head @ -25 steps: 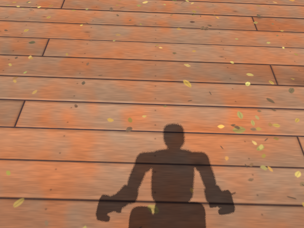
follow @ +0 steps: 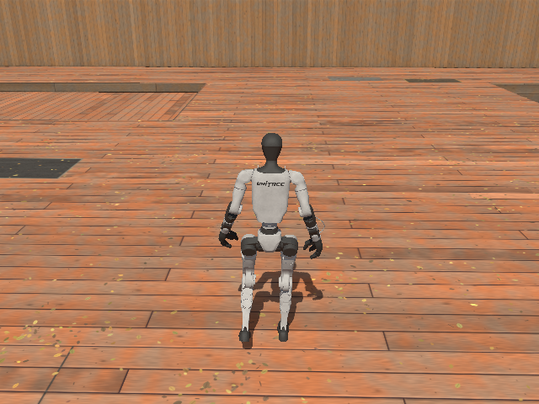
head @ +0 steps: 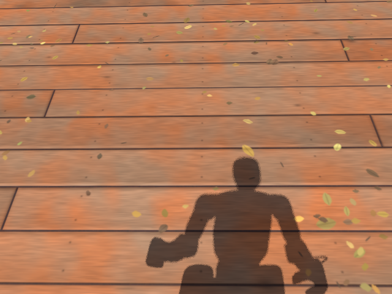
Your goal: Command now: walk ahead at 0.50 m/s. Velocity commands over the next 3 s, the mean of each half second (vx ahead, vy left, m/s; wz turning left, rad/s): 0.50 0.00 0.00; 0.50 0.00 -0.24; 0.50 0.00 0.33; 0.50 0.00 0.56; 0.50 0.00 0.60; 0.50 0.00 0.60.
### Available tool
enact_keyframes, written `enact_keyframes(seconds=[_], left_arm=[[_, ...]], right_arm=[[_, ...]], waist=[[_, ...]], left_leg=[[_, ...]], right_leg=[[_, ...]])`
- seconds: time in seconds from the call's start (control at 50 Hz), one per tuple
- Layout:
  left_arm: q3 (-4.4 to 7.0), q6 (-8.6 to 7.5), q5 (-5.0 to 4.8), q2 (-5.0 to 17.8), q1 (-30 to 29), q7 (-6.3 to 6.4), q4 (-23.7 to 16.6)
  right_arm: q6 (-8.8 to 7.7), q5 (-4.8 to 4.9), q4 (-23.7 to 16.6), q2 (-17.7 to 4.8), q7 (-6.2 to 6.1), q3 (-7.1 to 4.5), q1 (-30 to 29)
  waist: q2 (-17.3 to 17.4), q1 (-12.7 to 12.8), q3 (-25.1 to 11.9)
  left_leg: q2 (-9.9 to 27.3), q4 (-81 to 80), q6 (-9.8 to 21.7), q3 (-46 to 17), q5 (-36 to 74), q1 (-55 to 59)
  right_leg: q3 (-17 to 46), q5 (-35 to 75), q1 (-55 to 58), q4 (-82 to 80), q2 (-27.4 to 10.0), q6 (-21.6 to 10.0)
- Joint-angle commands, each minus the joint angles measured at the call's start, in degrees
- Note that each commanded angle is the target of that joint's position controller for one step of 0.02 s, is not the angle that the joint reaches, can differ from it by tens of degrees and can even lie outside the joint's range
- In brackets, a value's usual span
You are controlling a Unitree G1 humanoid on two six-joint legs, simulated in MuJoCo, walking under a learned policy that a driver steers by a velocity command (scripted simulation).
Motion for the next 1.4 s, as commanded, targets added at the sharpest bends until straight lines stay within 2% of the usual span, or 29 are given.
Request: enact_keyframes(seconds=[0.02,0.08,0.18,0.26,0.32,0.36,0.38,0.4,0.42,0.44,0.46,0.48,0.5,0.52,0.62,0.74,0.84,0.9,0.94,0.96,0.98,1.0,1.02,1.04,1.08,1.16,1.26,1.34,1.4], left_arm=[[1.36,-1.05,0.48,5.84,1.33,0.05,-1.96],[1.89,-1.61,0.13,7.8,2.58,0.54,-0.3],[2.06,-0.89,-0.46,9.3,6.53,1.51,1.99],[2.26,0.13,-1.01,10.11,11.06,1.68,4.66],[2.67,1.14,-1.21,10.8,11.41,2.08,5.76],[2.93,1.73,-1.18,11.61,9.7,2.3,5.7],[2.56,2.06,-0.95,10.7,9.11,2.36,5.51],[1.43,2.0,0.15,8.26,9.57,2.48,4.22],[-0.72,0.73,0.2,0.99,16.74,1.84,3.49],[0.24,-0.59,-0.79,5.9,14.17,1.42,4.47],[1.3,-1.43,-2.4,9.55,8.91,1.07,2.75],[1.18,-1.73,-2.44,9.1,5.58,1.27,1.98],[1.35,-1.6,-1.49,8.49,3.92,1.51,1.74],[1.56,-1.03,-1.03,7.9,4.85,1.61,2.04],[1.05,1.63,-0.97,4.47,3.54,1.93,1.9],[0.69,1.04,-0.91,3.08,-5.35,0.75,-1.01],[0.5,1.13,-1.03,2.94,-11.39,-0.82,-5.0],[1.36,1.25,-0.78,4.39,-9.01,-1.59,-6.11],[4.13,1.3,-0.97,8.79,6.49,-0.76,-2.07],[5.71,1.71,-0.68,14.45,16.49,0.5,-0.07],[5.43,1.42,-0.58,16.55,16.2,0.54,0.3],[4.12,0.99,-0.43,11.1,15.95,0.65,-0.58],[3.5,0.58,0.04,9.51,11.84,0.82,-0.76],[2.96,0.31,0.12,7.74,7.41,0.78,-1.13],[2.09,-0.43,0.85,4.17,2.55,0.72,-1.4],[2.64,-1.93,1.33,5.3,2.07,1.08,0.26],[2.71,-1.72,1.12,6.33,2.77,2.36,1.55],[3.18,-0.54,0.28,7.68,7.03,2.97,3.77],[3.58,1.19,-0.28,8.6,7.45,3.33,4.26]], right_arm=[[-0.23,-0.51,-3.91,-4.7,-0.17,-1.51,0.58],[0.7,-1.02,-5.25,-3.54,-0.55,-1.23,-2.61],[-0.12,-0.89,-7.64,-1.42,0.22,-0.4,-12.46],[-0.65,-0.24,-9.91,-1.73,1.35,-0.23,-18.81],[-1.01,-0.29,-10.92,-3.03,2.22,-0.56,-19.49],[-1.13,-0.44,-9.54,-4.95,2.24,-1.49,-13.84],[-1.09,-0.62,-6.92,-7.2,1.84,-2.82,-5.66],[-0.88,-1.15,-4.78,-10.91,1.25,-4.06,4.39],[-0.51,-1.4,-3.56,-15.78,1.26,-5.15,7.93],[-0.42,-0.8,-3.84,-9.9,1.35,-3.6,8.11],[-0.55,-0.85,-4.47,-7.86,1.22,-2.79,3.59],[-0.58,-1.1,-5.19,-6.88,1.13,-2.46,-0.35],[-0.69,-1.4,-5.36,-5.44,1.29,-2.08,-3.12],[-1.0,-1.89,-5.48,-4.24,1.36,-1.68,-4.6],[-2.14,-1.95,-3.15,-5.78,0.87,-2.39,-3.84],[-1.82,-1.76,-0.66,-7.07,-0.34,-2.63,-1.86],[-0.08,-0.84,1.92,-7.87,-0.72,-3.19,1.31],[1.25,-0.33,2.16,-9.32,-1.24,-3.68,0.85],[2.02,-0.3,2.65,-8.48,-1.39,-2.98,0.55],[1.44,-1.7,1.21,-5.64,-1.26,-1.59,1.51],[-0.15,-1.1,1.55,1.25,-0.07,0.52,8.33],[-1.63,1.39,1.9,-5.93,0.38,-1.32,1.32],[-2.31,2.78,-0.21,-7.55,0.57,-2.01,-4.19],[-2.32,2.1,-0.13,-6.62,0.16,-1.94,-5.5],[-0.74,1.0,1.36,-5.46,-0.14,-2.53,-2.85],[1.76,0.74,1.64,-2.36,-0.53,-2.39,-2.11],[1.07,-0.01,-0.77,-0.99,0.44,-1.92,-8.83],[0.94,-0.15,-4.22,0.24,1.8,-1.04,-15.74],[1.01,0.03,-6.66,-0.41,3.13,-1.24,-17.28]], waist=[[-6.74,-0.09,-3.54],[-5.28,-0.35,-1.2],[-4.54,3.04,0.74],[-4.44,5.26,2.3],[-5.21,3.98,1.9],[-6.29,0.22,-1.58],[-5.27,-3.76,-6.78],[-0.59,-7.32,-15.14],[14.59,-4.05,-22.12],[11.08,-6.11,-22.7],[7.66,-5.62,-13.67],[3.36,-4.07,-8.88],[1.35,-2.59,-5.09],[2.44,-0.7,-4.36],[1.7,0.58,-1.19],[1.09,-2.54,1.38],[0.53,-4.24,3.32],[2.32,-1.56,0.22],[1.08,7.08,-7.96],[-7.44,9.8,-15.81],[-17.12,4.57,-23.28],[-8.2,8.59,-20.69],[-7.41,7.85,-12.21],[-3.71,5.31,-8.16],[-6.55,1.52,-4.15],[-4.81,-0.25,-0.97],[-4.47,1.7,1.15],[-3.16,4.48,3.48],[-4.04,3.54,3.09]], left_leg=[[5.69,-1.1,-0.7,-2.64,5.38,-11.25],[6.3,-7.79,-2.65,-1.88,10.63,-13.74],[4.22,-26.49,-2.85,0.5,25.9,-12.37],[2.74,-33.37,-1.77,0.7,26.36,-13.51],[1.96,-36.04,0.39,0.36,20.59,-12.99],[-0.57,-37.49,2.28,2.69,17.36,-3.85],[-2.06,-38.37,3.92,4.12,18.35,7.82],[5.72,-35.84,7.17,-4.19,20.52,25.13],[18.78,-41.17,16.69,-31.37,8.93,45.09],[19.52,-47.13,16.63,-39.44,1.47,45.42],[17.75,-48.35,14.0,-31.36,1.84,38.37],[15.52,-49.51,12.65,-24.63,6.73,30.53],[13.45,-51.26,12.03,-19.8,12.36,23.7],[11.86,-52.86,11.37,-16.5,16.08,19.46],[11.12,-58.91,11.9,-6.48,21.37,14.31],[9.56,-60.76,8.52,4.41,22.61,16.67],[13.09,-56.77,7.31,7.5,28.02,27.65],[14.1,-47.67,5.93,8.89,50.49,30.35],[10.91,-28.88,3.71,10.97,56.23,23.36],[7.3,-9.34,1.83,11.72,33.77,7.61],[-4.42,8.07,-0.46,3.74,-13.04,-12.27],[-2.35,12.56,0.64,-5.65,-12.98,-17.04],[0.28,11.36,1.52,-4.75,-7.5,-19.92],[3.43,7.08,1.34,-3.93,-2.03,-17.76],[6.16,2.48,0.47,-4.51,4.6,-11.56],[6.23,-2.18,-1.18,-5.05,11.62,-13.29],[4.57,-19.75,-1.43,-1.93,26.45,-14.61],[3.54,-27.7,0.02,1.61,26.66,-17.46],[1.57,-29.9,2.04,4.42,20.02,-17.92]], right_leg=[[18.01,4.79,10.75,-16.62,-15.03,-10.27],[13.04,10.81,8.56,-19.25,-14.49,-11.21],[6.64,11.64,10.22,-20.04,-11.61,-8.38],[7.33,10.64,17.09,-17.97,-14.45,-8.1],[8.29,15.48,22.79,-14.02,-17.05,-6.79],[7.16,28.7,23.62,-7.16,-16.24,-5.36],[4.96,34.37,21.11,2.54,-13.31,-3.93],[2.63,23.17,10.67,18.59,-10.11,-2.01],[1.63,-11.16,-13.21,39.5,0.8,2.04],[9.65,-24.25,-20.37,46.8,-0.16,1.54],[9.38,-20.44,-24.44,48.43,-3.21,0.66],[7.63,-15.2,-23.41,46.14,-6.22,0.58],[6.95,-11.69,-21.68,42.42,-8.01,0.97],[7.39,-9.11,-18.06,39.97,-9.54,1.23],[7.74,-0.78,-18.8,31.01,-10.64,3.55],[5.52,15.29,-17.83,13.73,-8.09,3.31],[3.41,10.11,-21.36,7.76,-7.01,1.07],[-0.5,0.99,-13.87,7.07,-3.35,-1.77],[-0.99,3.57,8.92,2.52,0.02,-5.02],[14.93,6.63,28.51,4.04,-12.25,-9.02],[43.03,-2.88,42.81,-3.69,-25.36,-18.79],[41.3,-5.93,39.47,-7.36,-24.39,-15.96],[30.66,-1.83,31.61,-8.46,-22.49,-12.89],[23.93,2.19,23.64,-10.05,-20.12,-10.8],[14.96,5.49,13.83,-14.3,-16.58,-8.47],[5.65,13.54,9.78,-18.65,-15.41,-8.09],[-3.61,15.82,12.18,-20.33,-13.1,-5.45],[-6.31,20.2,20.31,-18.92,-15.82,-5.04],[-8.07,32.8,26.98,-13.41,-17.95,-4.33]])
Next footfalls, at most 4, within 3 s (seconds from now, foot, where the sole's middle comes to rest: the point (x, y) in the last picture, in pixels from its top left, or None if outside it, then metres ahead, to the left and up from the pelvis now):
0.40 left None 0.39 0.15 -0.77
0.94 right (242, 238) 0.67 -0.11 -0.77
1.50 left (190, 166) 0.99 0.08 -0.77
1.96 right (219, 111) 1.31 -0.06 -0.77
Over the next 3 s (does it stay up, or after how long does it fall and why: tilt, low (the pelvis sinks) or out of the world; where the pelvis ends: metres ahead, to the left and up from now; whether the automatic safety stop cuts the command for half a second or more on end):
stays up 1.58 0.33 -0.02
